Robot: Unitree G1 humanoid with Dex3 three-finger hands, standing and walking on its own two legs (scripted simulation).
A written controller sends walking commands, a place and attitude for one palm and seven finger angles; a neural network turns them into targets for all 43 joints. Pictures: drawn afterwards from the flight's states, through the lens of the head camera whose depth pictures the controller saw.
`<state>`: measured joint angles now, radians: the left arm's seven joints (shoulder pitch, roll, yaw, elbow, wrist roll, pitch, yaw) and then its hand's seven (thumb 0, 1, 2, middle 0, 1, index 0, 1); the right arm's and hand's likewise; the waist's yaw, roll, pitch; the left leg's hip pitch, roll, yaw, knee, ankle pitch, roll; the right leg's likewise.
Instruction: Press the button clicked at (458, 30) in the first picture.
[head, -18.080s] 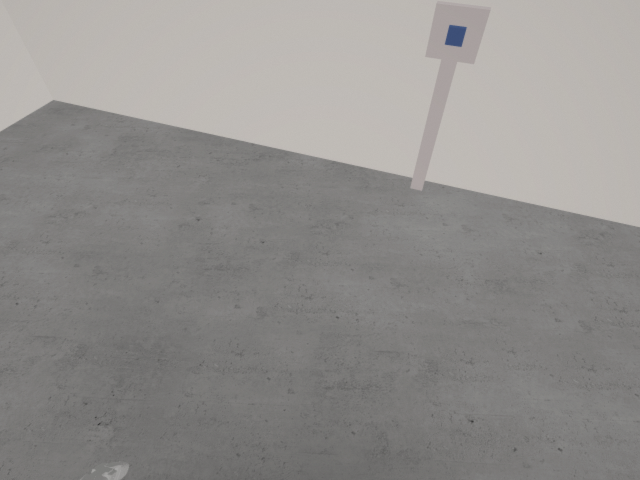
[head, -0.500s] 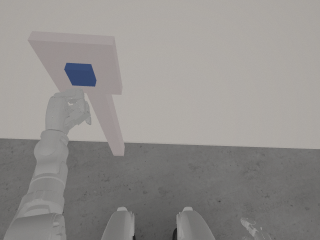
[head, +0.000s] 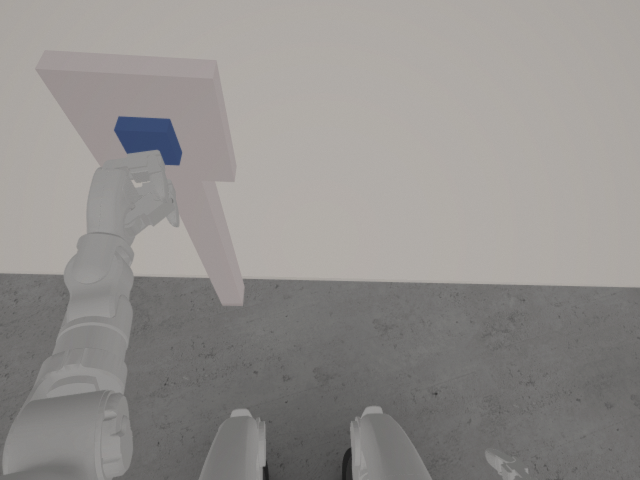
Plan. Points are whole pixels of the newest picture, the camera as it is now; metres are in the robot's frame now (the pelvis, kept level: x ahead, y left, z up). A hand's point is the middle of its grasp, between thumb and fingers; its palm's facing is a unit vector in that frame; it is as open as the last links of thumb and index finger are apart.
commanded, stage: press the button with the knuckle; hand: left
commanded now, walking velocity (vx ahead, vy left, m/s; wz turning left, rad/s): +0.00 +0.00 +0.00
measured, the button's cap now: (151, 139) +0.51 +0.20 +0.07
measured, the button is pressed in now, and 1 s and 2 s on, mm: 0 13 0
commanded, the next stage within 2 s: hold the button down briefly in 0.66 s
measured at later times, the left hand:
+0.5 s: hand (170, 186) +0.47 +0.18 +0.04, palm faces -0.03 -1.00 -0.04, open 2.8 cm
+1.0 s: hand (169, 184) +0.47 +0.18 +0.04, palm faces -0.03 -1.00 -0.06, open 2.8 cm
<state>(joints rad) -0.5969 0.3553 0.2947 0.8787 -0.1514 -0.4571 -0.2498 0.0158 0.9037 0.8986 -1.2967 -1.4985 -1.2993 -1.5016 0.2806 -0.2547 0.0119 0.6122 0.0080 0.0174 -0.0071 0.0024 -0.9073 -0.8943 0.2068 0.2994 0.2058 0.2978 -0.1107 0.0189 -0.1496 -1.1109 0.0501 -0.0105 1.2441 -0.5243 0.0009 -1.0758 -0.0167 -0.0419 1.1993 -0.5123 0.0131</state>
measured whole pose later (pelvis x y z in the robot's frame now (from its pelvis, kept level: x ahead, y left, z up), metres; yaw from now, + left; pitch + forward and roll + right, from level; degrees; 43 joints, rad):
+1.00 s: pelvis -0.04 +0.00 -0.02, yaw +1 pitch +25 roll -4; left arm -0.94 0.49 0.28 1.18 -0.08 -0.46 -0.21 -0.03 0.77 0.98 -1.30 -1.50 -1.38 -1.50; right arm 0.32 -0.27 0.06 0.66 -0.02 -0.02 -0.02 0.00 -0.91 -0.89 0.21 0.30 0.21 0.30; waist -0.18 0.02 -0.13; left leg -1.30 0.03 -0.06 1.33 -0.48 0.01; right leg -1.23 -0.03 -0.08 1.27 -0.47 0.01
